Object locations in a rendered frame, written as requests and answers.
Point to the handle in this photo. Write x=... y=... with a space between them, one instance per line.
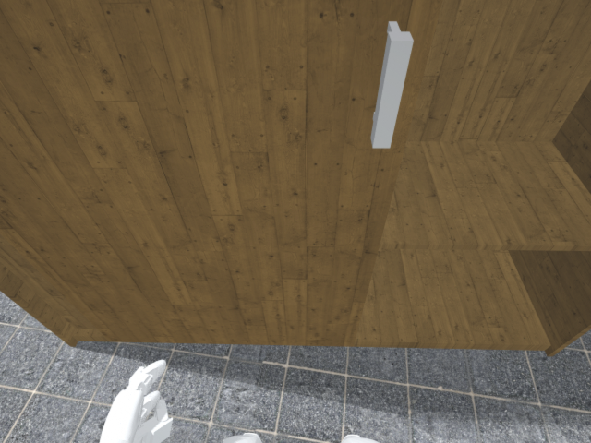
x=395 y=63

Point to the robot left hand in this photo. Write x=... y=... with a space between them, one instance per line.
x=127 y=416

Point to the wardrobe door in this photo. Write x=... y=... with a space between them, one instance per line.
x=201 y=171
x=17 y=264

